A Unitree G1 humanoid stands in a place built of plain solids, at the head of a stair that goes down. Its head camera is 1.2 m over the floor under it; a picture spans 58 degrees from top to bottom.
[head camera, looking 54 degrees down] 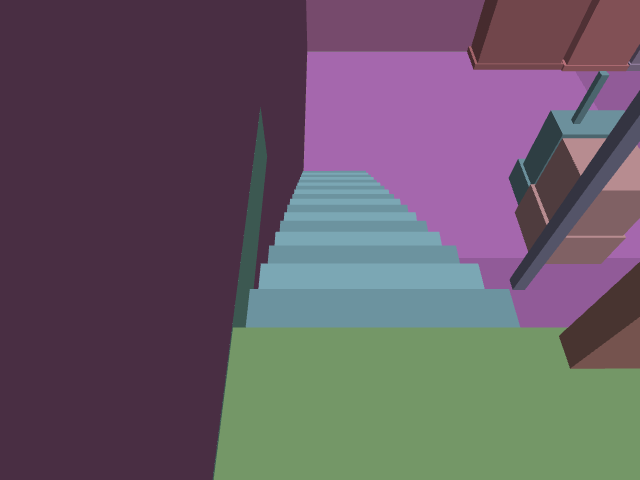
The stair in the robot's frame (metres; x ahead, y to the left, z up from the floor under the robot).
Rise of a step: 0.21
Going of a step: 0.25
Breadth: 0.97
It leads straight ahead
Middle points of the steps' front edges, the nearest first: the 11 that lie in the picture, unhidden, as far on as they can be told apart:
0.55 -0.22 0.00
0.80 -0.22 -0.21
1.04 -0.22 -0.41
1.29 -0.22 -0.62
1.54 -0.22 -0.83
1.78 -0.22 -1.04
2.03 -0.22 -1.24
2.28 -0.22 -1.45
2.52 -0.22 -1.66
2.77 -0.22 -1.87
3.02 -0.22 -2.07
